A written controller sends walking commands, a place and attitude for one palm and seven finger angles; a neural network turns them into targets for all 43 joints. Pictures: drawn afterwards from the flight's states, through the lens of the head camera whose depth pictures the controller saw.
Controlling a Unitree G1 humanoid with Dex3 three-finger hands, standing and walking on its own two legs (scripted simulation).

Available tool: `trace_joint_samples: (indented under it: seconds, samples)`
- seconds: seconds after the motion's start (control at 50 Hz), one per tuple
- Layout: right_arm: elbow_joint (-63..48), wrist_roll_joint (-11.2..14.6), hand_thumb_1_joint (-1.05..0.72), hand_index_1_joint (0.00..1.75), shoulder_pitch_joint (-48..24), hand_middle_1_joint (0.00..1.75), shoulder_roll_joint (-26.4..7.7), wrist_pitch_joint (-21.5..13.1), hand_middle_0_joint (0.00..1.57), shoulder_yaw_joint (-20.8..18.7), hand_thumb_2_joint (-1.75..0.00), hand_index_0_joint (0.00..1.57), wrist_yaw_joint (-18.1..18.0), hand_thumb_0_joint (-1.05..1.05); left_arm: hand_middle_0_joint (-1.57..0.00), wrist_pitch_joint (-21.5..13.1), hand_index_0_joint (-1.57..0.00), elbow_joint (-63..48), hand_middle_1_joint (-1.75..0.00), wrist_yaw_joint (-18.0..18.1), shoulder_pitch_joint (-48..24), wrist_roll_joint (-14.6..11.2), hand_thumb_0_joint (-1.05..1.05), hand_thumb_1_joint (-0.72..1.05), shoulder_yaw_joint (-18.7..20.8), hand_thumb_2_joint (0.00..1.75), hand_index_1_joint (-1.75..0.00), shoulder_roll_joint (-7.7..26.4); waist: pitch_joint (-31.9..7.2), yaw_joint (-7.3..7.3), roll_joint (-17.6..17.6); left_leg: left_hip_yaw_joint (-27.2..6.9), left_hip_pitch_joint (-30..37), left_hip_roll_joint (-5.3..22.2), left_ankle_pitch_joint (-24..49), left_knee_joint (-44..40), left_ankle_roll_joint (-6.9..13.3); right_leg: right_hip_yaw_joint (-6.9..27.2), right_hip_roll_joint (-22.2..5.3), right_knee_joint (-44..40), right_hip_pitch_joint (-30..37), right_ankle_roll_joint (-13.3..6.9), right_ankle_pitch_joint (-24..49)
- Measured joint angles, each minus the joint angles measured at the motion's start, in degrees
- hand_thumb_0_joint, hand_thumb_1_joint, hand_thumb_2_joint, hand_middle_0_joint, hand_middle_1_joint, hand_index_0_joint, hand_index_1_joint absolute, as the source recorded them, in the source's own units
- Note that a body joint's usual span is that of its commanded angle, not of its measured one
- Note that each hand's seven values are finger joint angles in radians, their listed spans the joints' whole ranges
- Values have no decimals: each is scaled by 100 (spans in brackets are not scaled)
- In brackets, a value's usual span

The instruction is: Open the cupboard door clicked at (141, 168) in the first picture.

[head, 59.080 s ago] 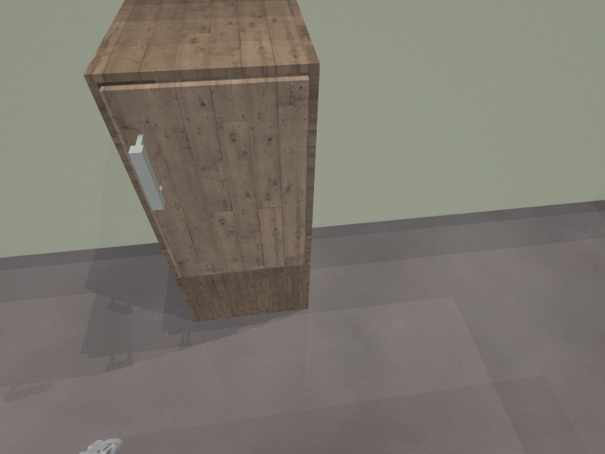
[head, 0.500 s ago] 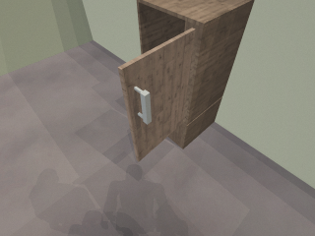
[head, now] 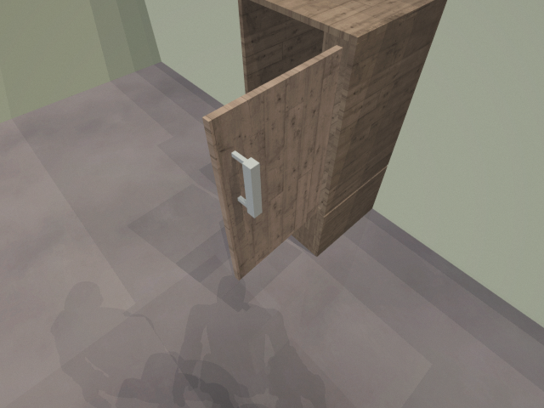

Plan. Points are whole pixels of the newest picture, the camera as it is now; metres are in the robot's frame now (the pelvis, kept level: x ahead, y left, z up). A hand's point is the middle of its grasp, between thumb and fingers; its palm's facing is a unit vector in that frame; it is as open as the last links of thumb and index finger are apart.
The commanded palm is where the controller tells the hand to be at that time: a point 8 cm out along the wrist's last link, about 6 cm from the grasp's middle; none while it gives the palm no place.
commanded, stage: look to check the result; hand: left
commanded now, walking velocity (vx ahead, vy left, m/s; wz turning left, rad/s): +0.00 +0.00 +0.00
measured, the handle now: (246, 184) +0.54 +0.09 -0.04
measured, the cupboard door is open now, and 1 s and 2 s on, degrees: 93 93 93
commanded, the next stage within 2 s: stand and wait in 0.14 s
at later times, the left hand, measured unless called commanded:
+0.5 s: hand out of the picture +0.03 +0.19 -0.17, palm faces +0.01 -0.97 -0.24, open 7.4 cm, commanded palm none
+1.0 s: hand out of the picture +0.04 +0.20 -0.17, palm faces +0.00 -0.97 -0.25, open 7.4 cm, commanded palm none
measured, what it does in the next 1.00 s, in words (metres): stands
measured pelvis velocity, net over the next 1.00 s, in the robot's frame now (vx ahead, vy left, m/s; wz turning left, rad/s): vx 0.01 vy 0.00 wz -0.01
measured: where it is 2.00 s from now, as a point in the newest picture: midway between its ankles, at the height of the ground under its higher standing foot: outside the picture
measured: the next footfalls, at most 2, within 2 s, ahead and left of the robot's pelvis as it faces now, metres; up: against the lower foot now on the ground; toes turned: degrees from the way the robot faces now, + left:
none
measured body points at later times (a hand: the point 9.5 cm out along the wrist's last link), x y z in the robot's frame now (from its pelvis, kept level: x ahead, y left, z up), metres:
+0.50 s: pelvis +0.01 +0.00 +0.00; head +0.03 -0.01 +0.45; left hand +0.04 +0.24 -0.15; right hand +0.01 -0.24 -0.16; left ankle -0.02 +0.13 -0.75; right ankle -0.01 -0.08 -0.75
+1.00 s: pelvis +0.01 +0.00 +0.00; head +0.02 -0.01 +0.45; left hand +0.04 +0.25 -0.15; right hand +0.02 -0.24 -0.16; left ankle -0.02 +0.13 -0.75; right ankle -0.01 -0.08 -0.75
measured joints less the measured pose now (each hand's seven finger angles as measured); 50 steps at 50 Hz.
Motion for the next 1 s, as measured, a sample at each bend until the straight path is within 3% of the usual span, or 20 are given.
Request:
trace_joint_samples:
  seconds: [1.0]
  samples:
    - [1,-3,-91,30,-185,30,-249,-36,20,9,-90,20,34,0,-20,-50,-20,-43,-30,-44,-244,0,0,91,5,90,-30,263,-34,-10,-8,34,192,0,65,-236,2,40,8,-189,159,7,52]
